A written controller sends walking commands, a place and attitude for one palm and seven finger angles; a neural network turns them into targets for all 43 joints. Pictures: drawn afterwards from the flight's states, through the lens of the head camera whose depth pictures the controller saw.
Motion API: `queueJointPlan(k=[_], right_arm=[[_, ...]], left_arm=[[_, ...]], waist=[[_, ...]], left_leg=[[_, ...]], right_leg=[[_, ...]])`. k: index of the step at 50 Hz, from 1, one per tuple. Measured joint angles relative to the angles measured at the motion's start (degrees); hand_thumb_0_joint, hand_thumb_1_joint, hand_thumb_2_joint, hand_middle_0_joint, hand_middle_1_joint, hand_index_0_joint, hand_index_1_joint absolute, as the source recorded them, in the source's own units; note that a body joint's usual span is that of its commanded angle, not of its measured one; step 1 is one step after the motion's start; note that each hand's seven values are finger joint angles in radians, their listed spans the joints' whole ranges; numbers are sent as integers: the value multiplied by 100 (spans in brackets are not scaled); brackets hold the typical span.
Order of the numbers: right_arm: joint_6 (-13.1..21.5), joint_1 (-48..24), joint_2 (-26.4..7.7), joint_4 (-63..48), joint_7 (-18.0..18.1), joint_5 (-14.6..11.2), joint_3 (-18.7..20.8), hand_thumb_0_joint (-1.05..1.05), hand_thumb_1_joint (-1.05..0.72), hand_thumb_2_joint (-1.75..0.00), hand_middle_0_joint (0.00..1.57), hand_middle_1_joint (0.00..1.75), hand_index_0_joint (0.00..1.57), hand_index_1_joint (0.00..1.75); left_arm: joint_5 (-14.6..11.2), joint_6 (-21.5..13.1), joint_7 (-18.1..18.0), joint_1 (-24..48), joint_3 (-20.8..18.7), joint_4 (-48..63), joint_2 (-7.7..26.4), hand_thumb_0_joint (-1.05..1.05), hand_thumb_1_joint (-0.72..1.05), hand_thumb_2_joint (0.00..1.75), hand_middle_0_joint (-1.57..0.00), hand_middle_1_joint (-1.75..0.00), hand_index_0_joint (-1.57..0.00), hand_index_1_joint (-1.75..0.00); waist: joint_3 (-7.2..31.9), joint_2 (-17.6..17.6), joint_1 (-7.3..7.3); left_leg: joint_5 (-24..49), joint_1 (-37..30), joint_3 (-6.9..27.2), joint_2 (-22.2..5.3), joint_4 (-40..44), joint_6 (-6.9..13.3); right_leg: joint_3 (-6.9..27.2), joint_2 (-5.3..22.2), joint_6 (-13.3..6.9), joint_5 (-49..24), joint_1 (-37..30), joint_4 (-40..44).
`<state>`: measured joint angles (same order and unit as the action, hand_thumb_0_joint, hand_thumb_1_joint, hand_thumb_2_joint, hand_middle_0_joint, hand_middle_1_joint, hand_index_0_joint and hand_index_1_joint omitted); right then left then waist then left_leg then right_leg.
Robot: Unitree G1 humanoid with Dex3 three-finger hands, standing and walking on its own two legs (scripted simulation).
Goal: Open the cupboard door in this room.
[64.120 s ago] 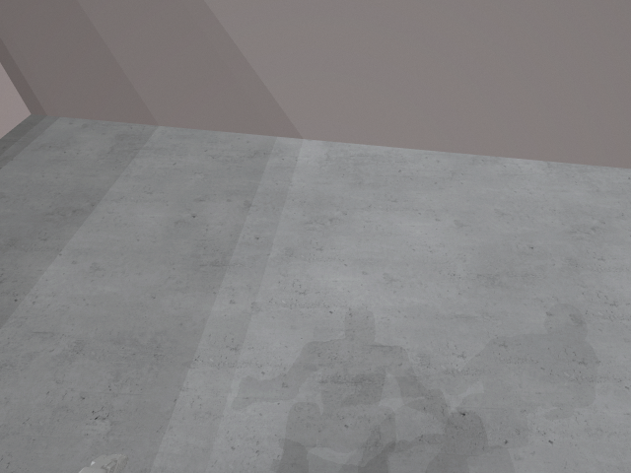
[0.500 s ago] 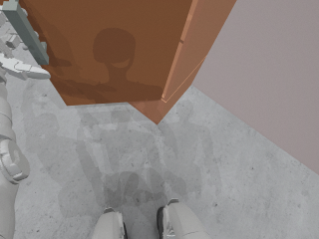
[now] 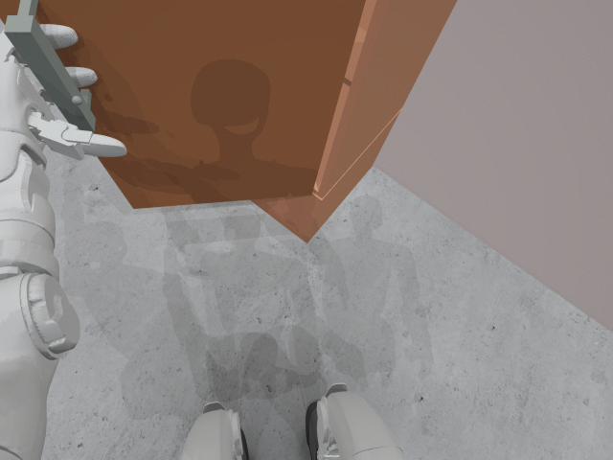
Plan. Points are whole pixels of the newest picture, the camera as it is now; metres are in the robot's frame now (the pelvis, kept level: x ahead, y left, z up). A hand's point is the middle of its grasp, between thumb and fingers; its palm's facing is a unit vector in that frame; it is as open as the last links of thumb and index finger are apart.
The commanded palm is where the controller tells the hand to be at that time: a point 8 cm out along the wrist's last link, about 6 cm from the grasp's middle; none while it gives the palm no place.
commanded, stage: slide the fingers in behind the handle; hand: left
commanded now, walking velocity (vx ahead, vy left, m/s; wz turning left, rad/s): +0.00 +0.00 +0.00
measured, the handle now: (59, 69) +0.59 +0.24 +0.07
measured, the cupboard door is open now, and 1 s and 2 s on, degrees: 46 46 77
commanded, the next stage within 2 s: close the thumb around the handle in 0.32 s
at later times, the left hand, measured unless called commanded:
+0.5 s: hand (73, 98) +0.54 +0.22 +0.07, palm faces +0.02 -1.00 -0.01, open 13.8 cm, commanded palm +0.52 +0.25 +0.07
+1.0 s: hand (74, 98) +0.54 +0.22 +0.07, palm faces +0.02 -1.00 -0.01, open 6.1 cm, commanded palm +0.52 +0.26 +0.07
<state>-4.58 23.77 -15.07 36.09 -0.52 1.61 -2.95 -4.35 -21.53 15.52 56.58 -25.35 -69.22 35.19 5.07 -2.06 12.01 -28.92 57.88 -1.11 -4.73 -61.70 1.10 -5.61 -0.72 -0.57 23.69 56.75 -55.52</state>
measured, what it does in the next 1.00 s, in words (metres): stands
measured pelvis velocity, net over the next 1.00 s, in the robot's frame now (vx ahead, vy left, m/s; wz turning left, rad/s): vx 0.00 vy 0.01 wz -0.01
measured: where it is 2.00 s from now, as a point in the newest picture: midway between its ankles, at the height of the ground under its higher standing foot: outside the picture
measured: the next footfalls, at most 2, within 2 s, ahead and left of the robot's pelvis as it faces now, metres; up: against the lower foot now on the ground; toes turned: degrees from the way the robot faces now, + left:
none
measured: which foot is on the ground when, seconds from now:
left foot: down 0.00-1.00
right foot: down 0.00-1.00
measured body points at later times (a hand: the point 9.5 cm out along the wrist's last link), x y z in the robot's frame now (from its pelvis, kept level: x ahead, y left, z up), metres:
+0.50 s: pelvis +0.00 +0.00 +0.00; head +0.16 +0.03 +0.42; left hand +0.53 +0.27 +0.08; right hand -0.02 -0.26 -0.10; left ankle -0.01 +0.10 -0.66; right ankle +0.02 -0.12 -0.66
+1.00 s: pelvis +0.00 +0.01 +0.00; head +0.16 +0.04 +0.41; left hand +0.53 +0.27 +0.07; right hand -0.03 -0.25 -0.10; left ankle -0.01 +0.10 -0.66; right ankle +0.02 -0.12 -0.66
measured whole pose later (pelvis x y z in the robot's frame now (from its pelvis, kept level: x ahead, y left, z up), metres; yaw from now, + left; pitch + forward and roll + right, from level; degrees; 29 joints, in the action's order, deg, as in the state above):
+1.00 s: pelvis +0.00 +0.01 +0.00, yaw -1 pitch +26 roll -5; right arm -4.2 23.9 -15.4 35.6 -0.2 1.9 -3.3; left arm -3.5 -21.5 16.6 58.1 -26.4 -70.2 36.7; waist 5.1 -2.0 13.1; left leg -29.3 59.6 -1.3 -4.6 -63.0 1.8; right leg -5.2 -0.7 0.1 23.5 58.3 -56.2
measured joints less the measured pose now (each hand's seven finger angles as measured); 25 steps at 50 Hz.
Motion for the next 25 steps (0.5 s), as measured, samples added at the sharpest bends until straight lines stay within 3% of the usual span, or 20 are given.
queueJointPlan(k=[16, 25], right_arm=[[47, -41, -70, -66, 57, -8, -13, 0, -91, -90, 20, 30, 20, 30], [26, -4, -21, -57, 31, -5, -11, 0, -91, -90, 20, 30, 20, 30]], left_arm=[[67, 37, 222, 181, -105, -174, 213, -1, -50, 30, -30, -120, -31, -121], [13, 24, 197, 37, -90, 28, 114, -1, -48, 31, -30, -120, -31, -121]], waist=[[-4, 29, 100], [11, 13, 54]], left_leg=[[-33, 135, 23, -15, -94, 7], [-31, 78, -8, -3, -53, 32]], right_leg=[[-13, -16, 3, 15, 119, -60], [21, -10, 35, -6, 63, -3]])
